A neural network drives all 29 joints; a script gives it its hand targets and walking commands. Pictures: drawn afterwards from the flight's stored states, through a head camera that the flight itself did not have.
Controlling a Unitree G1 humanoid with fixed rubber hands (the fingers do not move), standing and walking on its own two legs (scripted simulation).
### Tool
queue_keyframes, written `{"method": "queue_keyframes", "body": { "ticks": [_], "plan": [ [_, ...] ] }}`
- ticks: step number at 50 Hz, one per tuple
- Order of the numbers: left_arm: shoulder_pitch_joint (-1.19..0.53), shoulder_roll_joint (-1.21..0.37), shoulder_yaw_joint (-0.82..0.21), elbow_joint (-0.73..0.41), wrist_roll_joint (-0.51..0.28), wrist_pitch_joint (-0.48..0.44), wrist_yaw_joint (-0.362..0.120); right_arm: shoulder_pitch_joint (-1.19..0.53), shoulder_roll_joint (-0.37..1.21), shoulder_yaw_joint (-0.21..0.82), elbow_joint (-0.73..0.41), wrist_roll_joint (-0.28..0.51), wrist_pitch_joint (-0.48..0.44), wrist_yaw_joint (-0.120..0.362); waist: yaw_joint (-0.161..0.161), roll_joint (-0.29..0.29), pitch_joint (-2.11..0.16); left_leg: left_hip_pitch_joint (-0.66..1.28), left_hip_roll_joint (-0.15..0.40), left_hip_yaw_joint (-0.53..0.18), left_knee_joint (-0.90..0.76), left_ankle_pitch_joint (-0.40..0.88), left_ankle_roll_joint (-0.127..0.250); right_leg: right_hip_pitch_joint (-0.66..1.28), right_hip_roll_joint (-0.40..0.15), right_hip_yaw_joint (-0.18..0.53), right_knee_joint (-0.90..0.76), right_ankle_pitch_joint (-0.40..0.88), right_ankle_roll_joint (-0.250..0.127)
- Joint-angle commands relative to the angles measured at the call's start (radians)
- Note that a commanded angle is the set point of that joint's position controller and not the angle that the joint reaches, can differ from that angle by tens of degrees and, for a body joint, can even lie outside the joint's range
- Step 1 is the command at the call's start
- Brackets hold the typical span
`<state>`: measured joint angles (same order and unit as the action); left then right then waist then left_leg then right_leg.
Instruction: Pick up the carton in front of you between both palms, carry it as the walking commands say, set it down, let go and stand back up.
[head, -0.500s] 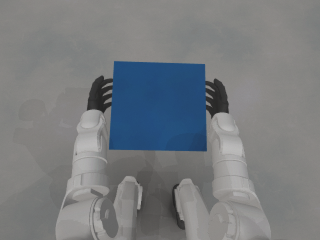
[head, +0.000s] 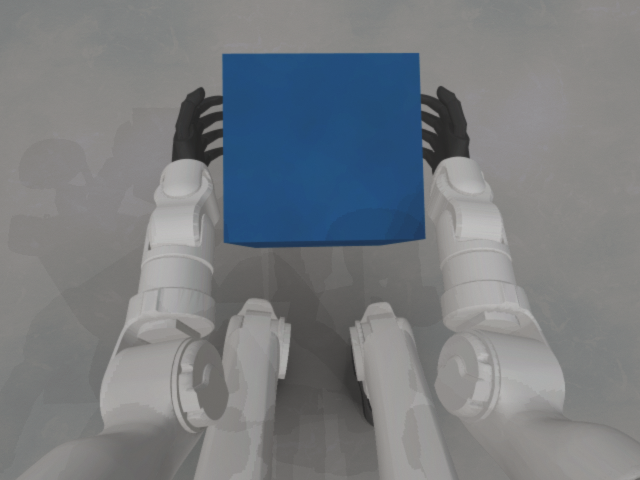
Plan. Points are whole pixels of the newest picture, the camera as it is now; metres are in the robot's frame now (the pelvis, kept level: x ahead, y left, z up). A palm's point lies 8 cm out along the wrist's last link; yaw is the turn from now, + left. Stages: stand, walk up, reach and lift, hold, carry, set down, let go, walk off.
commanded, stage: set down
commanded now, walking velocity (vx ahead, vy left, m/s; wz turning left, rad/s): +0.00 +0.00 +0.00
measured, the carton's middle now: (319, 171) +0.47 +0.01 -0.17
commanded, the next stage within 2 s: none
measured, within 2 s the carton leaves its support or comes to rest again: rests again in 1.20 s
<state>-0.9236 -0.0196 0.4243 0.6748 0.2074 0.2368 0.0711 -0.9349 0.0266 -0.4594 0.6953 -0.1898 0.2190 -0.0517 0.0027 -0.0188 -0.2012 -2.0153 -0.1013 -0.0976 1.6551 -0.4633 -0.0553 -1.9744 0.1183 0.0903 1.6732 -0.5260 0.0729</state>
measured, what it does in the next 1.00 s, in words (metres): lowers itself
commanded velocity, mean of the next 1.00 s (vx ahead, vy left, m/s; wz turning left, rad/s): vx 0.00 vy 0.00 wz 0.00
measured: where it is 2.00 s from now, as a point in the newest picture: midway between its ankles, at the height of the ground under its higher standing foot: (313, 389)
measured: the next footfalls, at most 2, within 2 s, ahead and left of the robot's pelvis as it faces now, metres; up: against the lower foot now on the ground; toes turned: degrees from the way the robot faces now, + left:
none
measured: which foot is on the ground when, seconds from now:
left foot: down 0.00-1.00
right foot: down 0.00-1.00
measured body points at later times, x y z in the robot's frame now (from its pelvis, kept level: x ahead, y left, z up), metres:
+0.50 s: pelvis -0.02 -0.01 -0.11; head +0.32 +0.00 +0.19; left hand +0.50 +0.17 -0.26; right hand +0.51 -0.14 -0.26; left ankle +0.10 +0.13 -0.48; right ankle +0.09 -0.13 -0.48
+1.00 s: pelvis -0.01 -0.01 -0.13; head +0.33 +0.00 +0.16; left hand +0.49 +0.16 -0.30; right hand +0.51 -0.14 -0.30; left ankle +0.10 +0.12 -0.48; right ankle +0.09 -0.13 -0.48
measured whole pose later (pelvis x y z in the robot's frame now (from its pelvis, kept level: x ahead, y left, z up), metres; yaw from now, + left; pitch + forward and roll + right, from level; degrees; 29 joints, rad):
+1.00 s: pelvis -0.01 -0.01 -0.13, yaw +0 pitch +42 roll +0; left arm -1.20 0.15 0.35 0.95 0.06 0.13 0.11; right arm -1.24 -0.13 -0.32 0.98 -0.07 0.13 -0.13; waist 0.03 -0.01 0.14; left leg -2.30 -0.10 -0.08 2.12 -0.55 -0.09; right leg -2.28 0.16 0.06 2.15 -0.60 0.08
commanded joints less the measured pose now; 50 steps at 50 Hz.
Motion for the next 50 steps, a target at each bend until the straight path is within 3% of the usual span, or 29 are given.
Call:
{"method": "queue_keyframes", "body": {
  "ticks": [1, 19, 24, 28, 31, 38, 50],
  "plan": [
    [-0.577, -0.888, -0.508, 0.044, -0.103, -0.022, -0.197, -0.575, 0.877, 0.502, 0.054, 0.095, -0.012, 0.202, 0.012, 0.042, -0.936, 0.63, -0.065, 0.157, -0.092, 0.228, 0.002, 0.356, 0.073, -0.163, -0.11, 0.193, -0.027],
    [-0.761, -0.752, -0.459, 0.113, -0.149, -0.06, -0.204, -0.766, 0.774, 0.506, 0.122, 0.138, -0.047, 0.157, 0.03, 0.003, -0.901, 0.37, -0.048, 0.192, 0.165, 0.195, 0.004, 0.248, 0.057, -0.173, 0.125, 0.196, -0.021],
    [-0.814, -0.717, -0.472, 0.121, -0.181, -0.075, -0.204, -0.816, 0.743, 0.525, 0.138, 0.169, -0.063, 0.15, 0.033, 0.003, -0.893, 0.343, -0.039, 0.196, 0.232, 0.206, 0.003, 0.23, 0.05, -0.176, 0.191, 0.208, -0.022],
    [-0.886, -0.737, -0.525, 0.052, -0.237, -0.087, -0.206, -0.871, 0.762, 0.584, 0.09, 0.213, -0.071, 0.144, 0.04, -0.017, -0.962, 0.346, -0.036, 0.195, 0.275, 0.249, 0.0, 0.26, 0.045, -0.182, 0.236, 0.249, -0.023],
    [-0.853, -0.739, -0.533, 0.078, -0.246, -0.085, -0.212, -0.861, 0.791, 0.604, 0.084, 0.227, -0.072, 0.146, 0.042, -0.023, -0.897, 0.336, -0.037, 0.191, 0.301, 0.288, 0.002, 0.225, 0.052, -0.175, 0.252, 0.287, -0.02],
    [-0.788, -0.718, -0.468, 0.173, -0.211, -0.095, -0.218, -0.787, 0.753, 0.534, 0.18, 0.189, -0.083, 0.157, 0.039, -0.011, -0.732, 0.256, -0.039, 0.187, 0.317, 0.25, 0.01, 0.133, 0.055, -0.166, 0.27, 0.249, -0.03],
    [-0.836, -0.615, -0.424, 0.215, -0.202, -0.134, -0.209, -0.83, 0.655, 0.474, 0.236, 0.175, -0.117, 0.163, 0.042, -0.012, -0.6, 0.195, -0.034, 0.17, 0.339, 0.219, 0.021, 0.061, 0.051, -0.153, 0.296, 0.209, -0.04]
  ]
}}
